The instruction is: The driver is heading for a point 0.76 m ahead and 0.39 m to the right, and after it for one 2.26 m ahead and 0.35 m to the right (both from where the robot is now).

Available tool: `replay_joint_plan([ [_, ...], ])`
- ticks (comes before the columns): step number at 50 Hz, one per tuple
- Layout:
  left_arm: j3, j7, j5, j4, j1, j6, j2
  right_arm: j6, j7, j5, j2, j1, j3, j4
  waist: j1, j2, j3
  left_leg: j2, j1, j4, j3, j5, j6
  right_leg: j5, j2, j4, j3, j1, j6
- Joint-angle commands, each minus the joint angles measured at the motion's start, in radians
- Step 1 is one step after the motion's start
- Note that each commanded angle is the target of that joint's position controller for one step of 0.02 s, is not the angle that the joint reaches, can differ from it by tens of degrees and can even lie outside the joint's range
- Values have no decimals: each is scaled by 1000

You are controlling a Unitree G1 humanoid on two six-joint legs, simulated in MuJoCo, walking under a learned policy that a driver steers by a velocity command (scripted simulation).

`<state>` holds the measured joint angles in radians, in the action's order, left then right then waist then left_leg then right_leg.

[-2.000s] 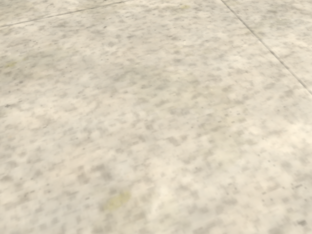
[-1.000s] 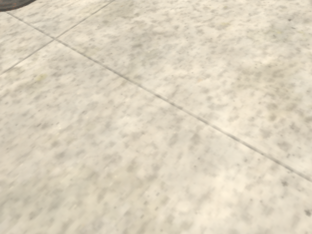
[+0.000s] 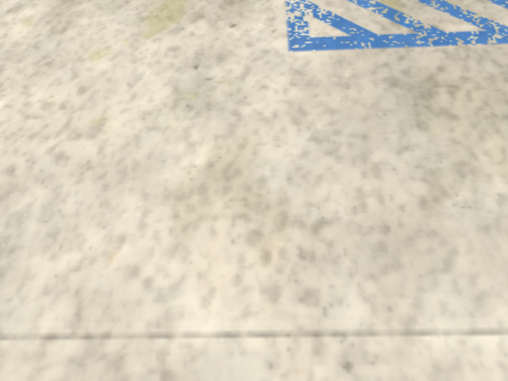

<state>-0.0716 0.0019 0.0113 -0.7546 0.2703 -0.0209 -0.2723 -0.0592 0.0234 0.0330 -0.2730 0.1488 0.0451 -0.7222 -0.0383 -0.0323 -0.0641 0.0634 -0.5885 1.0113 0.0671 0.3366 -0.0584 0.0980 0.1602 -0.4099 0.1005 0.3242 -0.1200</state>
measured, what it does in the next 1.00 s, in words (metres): walks ahead, turning right: left foot, then right foot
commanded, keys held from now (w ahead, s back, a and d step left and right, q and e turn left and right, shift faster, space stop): e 0.52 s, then w+e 0.38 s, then w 0.10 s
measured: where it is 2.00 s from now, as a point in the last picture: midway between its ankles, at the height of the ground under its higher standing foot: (432, 335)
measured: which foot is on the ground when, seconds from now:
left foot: up 0.00-0.26, down 0.28-0.78, up 0.80-1.00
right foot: down 0.00-0.28, up 0.30-0.76, down 0.78-1.00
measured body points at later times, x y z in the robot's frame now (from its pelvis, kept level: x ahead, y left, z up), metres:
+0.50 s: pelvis +0.03 +0.06 +0.01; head +0.07 +0.08 +0.45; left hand +0.21 +0.31 -0.13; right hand +0.08 -0.24 -0.08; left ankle +0.05 +0.15 -0.74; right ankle -0.04 -0.06 -0.65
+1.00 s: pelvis +0.10 -0.04 +0.01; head +0.10 -0.07 +0.46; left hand +0.30 +0.16 -0.10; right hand +0.03 -0.33 -0.12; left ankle +0.23 +0.06 -0.67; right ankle -0.01 -0.05 -0.74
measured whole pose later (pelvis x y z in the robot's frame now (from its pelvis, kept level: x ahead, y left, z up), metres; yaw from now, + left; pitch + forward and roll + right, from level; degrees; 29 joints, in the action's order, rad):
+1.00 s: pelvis +0.10 -0.04 +0.01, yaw -36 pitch +1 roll +0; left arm -0.03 0.02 0.01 -0.81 0.36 0.03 -0.27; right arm 0.00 -0.05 0.05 -0.32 0.24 0.05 -0.73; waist 0.00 -0.06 -0.02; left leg 0.08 -0.56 0.97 -0.02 0.25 -0.03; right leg 0.26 0.10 -0.28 0.09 0.02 -0.10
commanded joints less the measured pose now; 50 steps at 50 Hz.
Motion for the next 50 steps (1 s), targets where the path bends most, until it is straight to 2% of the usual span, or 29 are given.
replay_joint_plan([
  [1,-44,-6,2,60,31,5,-161,5,8,-4,-91,12,26,61,6,118,124,-19,-25,-40,13,-3,1,34,-283,136,355,-152,-107],
  [8,-53,-1,12,58,41,-4,-175,26,16,-27,-93,-15,16,86,-2,145,122,-95,104,-231,19,79,39,-105,-266,72,444,-178,-101],
  [10,-55,3,11,59,24,-8,-177,34,19,-35,-97,12,14,86,11,156,125,-118,183,-322,18,93,54,-170,-256,55,473,-167,-88],
  [12,-55,5,2,62,-13,-13,-174,42,27,-38,-95,76,12,71,51,150,121,-131,321,-510,6,23,67,-145,-221,33,479,-116,-44],
  [13,-51,2,-10,66,-35,-14,-164,49,35,-30,-106,114,15,61,77,129,116,-104,432,-663,16,-71,75,-44,-180,0,456,-46,3],
  [14,-38,-2,-17,72,1,-11,-107,52,43,-16,-175,92,28,69,43,-24,120,72,518,-772,176,-35,116,245,-86,-133,344,59,68],
  [15,-35,-9,-17,87,41,-7,-88,46,40,-12,-256,17,39,112,13,-187,103,317,544,-814,440,-120,219,456,77,-344,102,231,112],
  [16,-56,-9,26,77,7,-9,-179,39,32,-5,-235,33,41,101,31,-125,73,346,419,-776,412,-266,304,472,3,-544,54,220,126],
  [17,-62,-3,27,66,10,-13,-187,40,25,-13,-166,8,22,106,6,-70,58,291,382,-757,326,-334,299,425,-23,-629,60,188,130],
  [18,-61,6,24,47,27,-22,-175,41,18,-16,-131,-32,13,110,-14,-52,34,217,358,-741,214,-367,266,366,-31,-695,50,177,137],
  [19,-59,17,19,38,45,-31,-168,41,19,-13,-124,-53,11,119,-23,-86,47,168,384,-726,143,-398,241,326,-32,-752,34,185,145],
  [20,-56,27,13,32,56,-37,-163,41,22,-11,-123,-46,9,122,-16,-113,53,151,412,-710,100,-479,240,319,-33,-790,15,203,157],
  [21,-51,31,7,34,39,-40,-158,42,21,-10,-125,-21,10,118,-1,-105,58,145,441,-698,71,-533,243,315,-41,-795,-3,218,168],
  [26,-30,39,0,70,-68,-50,-127,46,20,-11,-155,107,29,77,71,-117,77,188,610,-654,36,-655,266,330,-84,-656,-41,272,192],
  [28,-23,50,4,84,-101,-52,-123,48,12,-6,-168,137,37,67,93,-131,93,204,618,-705,42,-370,265,320,-113,-571,-65,252,179],
  [30,-17,66,11,106,-158,-52,-123,53,2,-2,-180,143,44,60,110,-143,62,218,580,-779,63,-31,259,316,-139,-483,-85,222,162],
  [31,-13,73,12,116,-180,-50,-120,57,-2,-1,-190,142,49,57,113,-145,43,226,559,-803,65,55,255,322,-146,-438,-96,203,152],
  [34,-2,82,11,131,-213,-35,-108,67,-14,3,-211,151,60,40,110,-124,16,242,505,-816,26,99,242,364,-150,-308,-142,105,110],
  [36,3,79,10,128,-198,-21,-103,69,-22,-2,-218,148,65,30,89,-113,15,243,454,-795,-17,59,227,345,-137,-202,-174,0,74],
  [38,4,70,25,79,-67,-2,-96,64,-22,-20,-209,110,62,26,6,-69,36,203,322,-655,-117,23,189,235,-99,-22,-200,-231,41],
  [39,-14,59,32,21,76,9,-139,65,-23,-16,-164,108,48,32,-49,41,100,143,192,-451,-199,33,151,290,-116,35,-116,-433,17],
  [40,-43,44,31,17,190,18,-258,65,-36,-3,-60,61,14,97,-98,336,140,10,-91,-67,-306,258,79,611,-423,190,370,-591,-77],
  [41,-47,34,8,36,179,25,-302,66,-36,28,-112,-6,26,134,-99,270,37,-67,-283,51,-138,300,69,599,-536,274,649,-496,-182],
  [42,-32,26,1,24,144,23,-237,71,-46,19,-162,-19,39,127,-75,161,-37,4,-290,74,-60,196,74,509,-494,242,514,-457,-187],
  [43,-16,19,-1,26,97,27,-195,84,-61,-1,-167,11,40,107,-29,148,-60,24,-244,44,-56,80,72,378,-428,239,406,-408,-158],
  [44,-10,13,0,30,61,34,-181,92,-66,0,-169,39,42,88,2,141,-58,32,-198,9,-59,12,63,243,-368,243,326,-386,-133],
  [46,0,8,-2,33,33,53,-159,84,-71,20,-164,91,39,51,34,139,-8,23,-123,1,-81,-65,38,-18,-311,232,228,-372,-114],
  [48,2,11,-10,8,66,69,-157,76,-73,18,-140,86,32,47,39,117,16,15,-105,-13,-100,-106,23,-183,-299,222,178,-358,-115],
  [50,3,8,-10,-21,111,76,-154,74,-74,12,-120,20,24,66,19,116,-5,17,-126,-67,-115,-150,16,-239,-293,233,154,-345,-113],
])
Velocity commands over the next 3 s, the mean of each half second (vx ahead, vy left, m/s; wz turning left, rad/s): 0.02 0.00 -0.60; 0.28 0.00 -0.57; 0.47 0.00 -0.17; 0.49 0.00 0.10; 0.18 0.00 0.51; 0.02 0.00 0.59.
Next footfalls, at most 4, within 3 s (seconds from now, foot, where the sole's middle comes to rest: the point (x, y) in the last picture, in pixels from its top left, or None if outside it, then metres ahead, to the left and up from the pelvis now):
0.28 left None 0.09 0.14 -0.77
0.78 right None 0.02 -0.07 -0.77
1.24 left None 0.41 -0.14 -0.77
1.76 right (478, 353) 0.52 -0.47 -0.77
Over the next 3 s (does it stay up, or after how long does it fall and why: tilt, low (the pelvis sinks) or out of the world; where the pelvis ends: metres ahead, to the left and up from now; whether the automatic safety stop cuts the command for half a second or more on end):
stays up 0.67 -0.52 0.01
